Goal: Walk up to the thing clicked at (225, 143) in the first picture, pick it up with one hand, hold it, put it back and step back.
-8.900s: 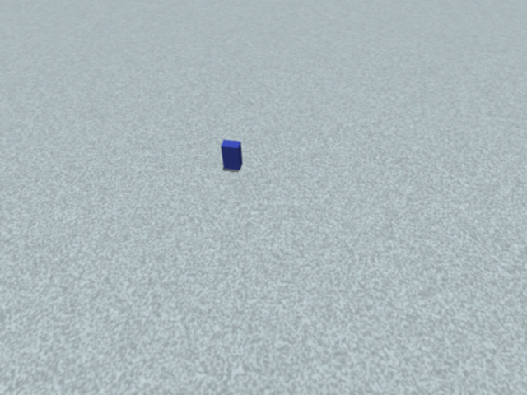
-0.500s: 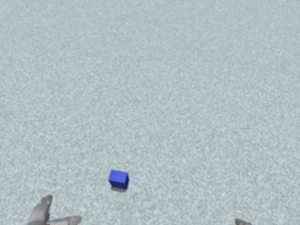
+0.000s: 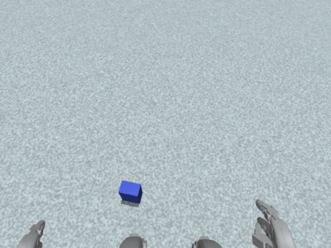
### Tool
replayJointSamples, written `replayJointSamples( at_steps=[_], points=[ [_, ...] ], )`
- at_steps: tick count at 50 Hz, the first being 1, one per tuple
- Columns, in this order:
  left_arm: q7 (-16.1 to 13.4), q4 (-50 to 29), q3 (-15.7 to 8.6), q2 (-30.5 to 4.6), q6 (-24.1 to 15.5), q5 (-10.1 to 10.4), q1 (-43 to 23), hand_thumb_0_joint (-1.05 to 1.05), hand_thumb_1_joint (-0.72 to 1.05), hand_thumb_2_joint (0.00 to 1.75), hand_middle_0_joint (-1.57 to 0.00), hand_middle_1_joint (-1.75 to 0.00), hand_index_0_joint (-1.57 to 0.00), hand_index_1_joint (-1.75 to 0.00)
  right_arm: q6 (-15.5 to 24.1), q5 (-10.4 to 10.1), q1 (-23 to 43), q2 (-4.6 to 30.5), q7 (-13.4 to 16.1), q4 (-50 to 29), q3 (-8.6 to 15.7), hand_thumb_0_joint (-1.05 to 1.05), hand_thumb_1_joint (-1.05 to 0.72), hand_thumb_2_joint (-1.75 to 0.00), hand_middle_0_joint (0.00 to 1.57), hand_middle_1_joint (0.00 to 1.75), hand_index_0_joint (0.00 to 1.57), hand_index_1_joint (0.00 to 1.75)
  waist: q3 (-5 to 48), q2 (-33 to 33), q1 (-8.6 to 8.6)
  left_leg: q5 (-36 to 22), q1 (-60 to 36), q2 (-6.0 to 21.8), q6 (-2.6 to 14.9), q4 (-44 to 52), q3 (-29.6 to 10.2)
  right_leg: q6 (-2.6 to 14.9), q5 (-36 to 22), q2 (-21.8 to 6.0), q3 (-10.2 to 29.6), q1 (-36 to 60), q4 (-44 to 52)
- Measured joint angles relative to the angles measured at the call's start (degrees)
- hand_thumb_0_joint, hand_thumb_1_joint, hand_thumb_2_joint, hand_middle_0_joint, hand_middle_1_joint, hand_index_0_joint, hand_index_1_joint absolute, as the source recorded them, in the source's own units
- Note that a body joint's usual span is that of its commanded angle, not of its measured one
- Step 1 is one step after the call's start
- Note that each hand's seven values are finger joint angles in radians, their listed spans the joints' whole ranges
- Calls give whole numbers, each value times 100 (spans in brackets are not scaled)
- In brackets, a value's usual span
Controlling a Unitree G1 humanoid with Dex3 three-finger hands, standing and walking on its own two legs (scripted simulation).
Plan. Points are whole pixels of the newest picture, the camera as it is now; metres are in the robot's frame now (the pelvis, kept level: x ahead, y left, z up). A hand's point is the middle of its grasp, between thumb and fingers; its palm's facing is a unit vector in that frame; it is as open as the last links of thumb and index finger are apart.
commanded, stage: go down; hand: left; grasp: from the side
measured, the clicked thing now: (131, 192) +0.42 +0.17 -0.62
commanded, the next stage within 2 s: none
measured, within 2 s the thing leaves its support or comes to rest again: neither
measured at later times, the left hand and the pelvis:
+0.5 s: hand (59, 221) +0.23 +0.32 -0.19, palm faces +0.13 -0.97 -0.23, open 17.5 cm; pelvis -0.04 +0.00 -0.11, yaw -1 degrees
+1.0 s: hand (62, 198) +0.30 +0.35 -0.25, palm faces +0.15 -0.98 -0.16, open 17.3 cm; pelvis -0.08 -0.01 -0.22, yaw -3 degrees
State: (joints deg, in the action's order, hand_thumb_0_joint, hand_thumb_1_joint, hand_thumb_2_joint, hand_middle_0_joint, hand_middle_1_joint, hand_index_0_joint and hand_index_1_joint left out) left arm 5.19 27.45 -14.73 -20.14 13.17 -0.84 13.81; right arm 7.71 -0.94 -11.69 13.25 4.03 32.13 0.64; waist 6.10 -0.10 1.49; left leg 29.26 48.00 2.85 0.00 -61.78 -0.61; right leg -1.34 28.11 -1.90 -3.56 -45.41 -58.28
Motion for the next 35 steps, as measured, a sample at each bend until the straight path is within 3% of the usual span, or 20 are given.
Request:
replayJointSamples(
  at_steps=[7, 13, 24, 35],
  points=[
    [230, -259, -193, -106, -68, 115, 177, 0, -51, 1, -7, -3, -7, -3, 162, 53, 6, -16, 39, -136, -17, 1, -90, -90, 20, 30, 20, 30, 57, -7, 15, 131, 439, 11, -9, -409, -61, 13, 136, 4, -38, -414, -393],
    [451, -223, -331, -185, -398, 209, 91, 0, -51, 1, -7, -3, -7, -2, 306, 87, -18, 39, 31, -143, 7, 1, -92, -90, 20, 30, 20, 30, 74, 3, -5, 230, 956, -2, 5, -843, -89, 8, 246, -18, -42, -922, -832],
    [1149, 896, -1025, -749, -1947, 570, -1512, -1, -57, 2, -8, -7, -8, -6, 507, 125, 170, 285, -40, 77, -26, 1, -93, -90, 20, 30, 20, 30, 317, -97, 28, 641, 3077, -27, 10, -2599, -114, 12, 709, -77, 40, -3082, -2683],
    [1667, 1940, -1781, -1310, -2552, 677, -2742, -1, -59, 8, -7, -13, -7, -12, 208, 127, 246, 327, -156, 319, -140, 1, -91, -90, 20, 30, 20, 30, 296, -16, 112, 774, 4308, 39, 6, -3594, -160, 57, 823, -17, 63, -4336, -3675]
  ],
)
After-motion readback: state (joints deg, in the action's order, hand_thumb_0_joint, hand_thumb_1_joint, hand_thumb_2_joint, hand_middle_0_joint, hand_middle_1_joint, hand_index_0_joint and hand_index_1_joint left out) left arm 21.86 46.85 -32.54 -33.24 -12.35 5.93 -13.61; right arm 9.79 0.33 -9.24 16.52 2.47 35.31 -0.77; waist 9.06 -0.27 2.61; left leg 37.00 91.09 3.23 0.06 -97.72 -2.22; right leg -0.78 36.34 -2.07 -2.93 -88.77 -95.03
